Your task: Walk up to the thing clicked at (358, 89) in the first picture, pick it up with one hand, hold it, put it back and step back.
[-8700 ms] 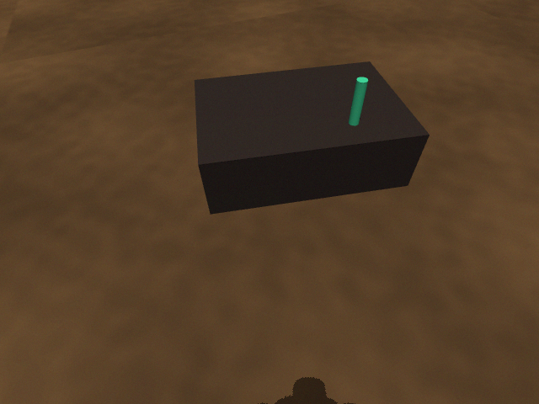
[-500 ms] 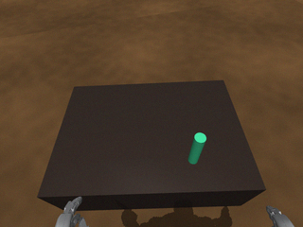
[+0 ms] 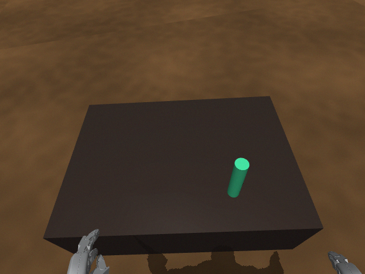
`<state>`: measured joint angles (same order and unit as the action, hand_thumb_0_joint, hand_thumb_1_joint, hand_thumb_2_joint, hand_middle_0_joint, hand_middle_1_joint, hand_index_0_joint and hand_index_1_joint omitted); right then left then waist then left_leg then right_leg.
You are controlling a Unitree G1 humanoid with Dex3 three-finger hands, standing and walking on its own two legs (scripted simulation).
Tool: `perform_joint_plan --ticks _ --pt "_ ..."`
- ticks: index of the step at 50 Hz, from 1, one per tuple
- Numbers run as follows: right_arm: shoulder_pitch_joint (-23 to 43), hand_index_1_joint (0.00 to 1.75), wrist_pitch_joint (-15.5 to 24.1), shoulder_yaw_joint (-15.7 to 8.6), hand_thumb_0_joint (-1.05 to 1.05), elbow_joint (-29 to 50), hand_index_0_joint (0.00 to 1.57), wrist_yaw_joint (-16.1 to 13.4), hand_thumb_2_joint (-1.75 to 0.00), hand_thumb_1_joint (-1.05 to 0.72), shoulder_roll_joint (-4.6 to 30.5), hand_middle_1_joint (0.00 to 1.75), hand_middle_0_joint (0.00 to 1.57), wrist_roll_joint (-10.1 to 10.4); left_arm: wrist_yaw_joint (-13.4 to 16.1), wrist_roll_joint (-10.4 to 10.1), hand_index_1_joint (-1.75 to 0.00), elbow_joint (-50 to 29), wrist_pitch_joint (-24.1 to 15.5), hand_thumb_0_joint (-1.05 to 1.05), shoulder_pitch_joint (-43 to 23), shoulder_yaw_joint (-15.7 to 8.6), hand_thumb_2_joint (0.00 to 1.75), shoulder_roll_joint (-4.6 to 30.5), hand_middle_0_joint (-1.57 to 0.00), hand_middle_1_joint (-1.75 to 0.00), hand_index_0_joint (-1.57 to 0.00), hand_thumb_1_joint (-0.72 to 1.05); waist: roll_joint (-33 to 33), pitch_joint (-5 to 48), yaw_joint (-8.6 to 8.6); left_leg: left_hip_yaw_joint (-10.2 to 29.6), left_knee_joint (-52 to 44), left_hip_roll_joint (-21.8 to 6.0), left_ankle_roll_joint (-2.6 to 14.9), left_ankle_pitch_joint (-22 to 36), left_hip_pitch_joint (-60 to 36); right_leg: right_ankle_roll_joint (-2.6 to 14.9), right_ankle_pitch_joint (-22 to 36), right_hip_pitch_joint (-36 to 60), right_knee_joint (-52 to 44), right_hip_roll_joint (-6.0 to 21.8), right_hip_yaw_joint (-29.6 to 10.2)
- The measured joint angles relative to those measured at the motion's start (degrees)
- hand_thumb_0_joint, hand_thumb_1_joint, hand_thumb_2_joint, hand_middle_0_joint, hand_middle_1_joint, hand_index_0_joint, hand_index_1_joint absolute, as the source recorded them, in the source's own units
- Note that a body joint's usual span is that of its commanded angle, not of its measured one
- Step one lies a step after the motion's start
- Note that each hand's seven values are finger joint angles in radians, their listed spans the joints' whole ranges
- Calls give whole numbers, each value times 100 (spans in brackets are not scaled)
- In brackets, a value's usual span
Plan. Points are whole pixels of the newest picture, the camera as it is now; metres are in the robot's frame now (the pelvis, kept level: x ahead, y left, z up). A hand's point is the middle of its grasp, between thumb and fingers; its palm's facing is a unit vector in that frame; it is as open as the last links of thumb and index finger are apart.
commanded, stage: go down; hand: right
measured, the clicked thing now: (237, 179) +0.49 -0.15 -0.28
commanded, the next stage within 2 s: approach in 1.64 s
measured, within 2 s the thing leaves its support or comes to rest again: neither
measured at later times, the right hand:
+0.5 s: hand (327, 222) +0.26 -0.29 -0.06, palm faces +0.08 +0.97 -0.24, open 17.3 cm
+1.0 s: hand (328, 182) +0.36 -0.32 -0.04, palm faces +0.07 +0.99 -0.14, open 17.4 cm
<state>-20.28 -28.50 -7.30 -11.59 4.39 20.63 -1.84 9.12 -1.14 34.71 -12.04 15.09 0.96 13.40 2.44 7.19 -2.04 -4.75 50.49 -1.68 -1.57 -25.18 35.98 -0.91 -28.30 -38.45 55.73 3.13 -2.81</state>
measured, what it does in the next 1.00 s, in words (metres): stands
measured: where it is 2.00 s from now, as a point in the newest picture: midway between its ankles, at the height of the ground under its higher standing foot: outside the picture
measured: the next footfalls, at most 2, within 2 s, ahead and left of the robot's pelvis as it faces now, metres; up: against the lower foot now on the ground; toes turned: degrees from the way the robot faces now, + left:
none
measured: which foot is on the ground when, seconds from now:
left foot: down 0.00-1.00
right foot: down 0.00-1.00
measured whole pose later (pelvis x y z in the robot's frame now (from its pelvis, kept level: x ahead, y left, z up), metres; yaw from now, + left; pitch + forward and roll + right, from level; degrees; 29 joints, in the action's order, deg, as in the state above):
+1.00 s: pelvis -0.03 +0.00 -0.03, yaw +2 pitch +19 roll +3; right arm 30.9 10.1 -29.8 -65.8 27.0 41.0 1.5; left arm 4.7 0.8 39.5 -8.6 19.0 1.6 17.1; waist -0.5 4.4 -5.4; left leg -3.1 59.2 -1.2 -1.0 -24.6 53.6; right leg -1.0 -27.8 -54.7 63.3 3.7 -1.8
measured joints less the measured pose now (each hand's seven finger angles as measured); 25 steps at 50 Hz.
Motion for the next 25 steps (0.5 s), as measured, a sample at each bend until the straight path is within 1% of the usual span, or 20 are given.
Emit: perform_joint_plan --ticks 7,11,14,17,21,25 --pt "-43 4 -52 -55 0 127 6 29 -2 52 42 5 7 38 89 10 -30 0 -120 1 33 22 90 4 -20 -30 -19 90 1 19 -1 -25 71 3 9 -13 58 -7 -9 -72 78 2 -32" --pt "187 4 26 -161 0 1 6 58 -3 51 103 5 7 74 147 34 -31 65 -202 1 22 36 90 9 -20 -30 -19 90 -16 -5 8 -45 132 -5 18 -22 95 -16 -4 -115 130 -7 -57" --pt "599 4 191 -312 0 -259 6 121 -3 51 203 5 7 149 197 45 -31 157 -272 1 -15 60 90 15 -20 -30 -19 89 -41 -60 14 -63 184 -6 28 -22 138 -25 8 -162 175 -10 -79" --pt "1168 4 446 -510 0 -666 6 260 -3 50 347 5 8 251 228 54 -31 283 -317 1 -68 86 90 22 -20 -30 -19 89 -72 -123 0 -74 210 -2 41 0 191 -35 36 -217 195 -7 -94" --pt "2033 4 832 -792 0 -1492 6 578 -3 50 615 5 8 336 220 78 -31 419 -311 1 -107 91 90 62 -20 -30 -19 89 -99 -190 -75 -66 211 7 53 51 281 -42 88 -299 188 1 -89" --pt "2767 4 1248 -1068 0 -2370 6 985 -3 49 879 5 8 369 145 107 -31 480 -250 1 -39 34 90 143 -20 -30 -20 89 -110 -235 -155 -14 217 16 58 101 416 -40 130 -400 174 12 -38"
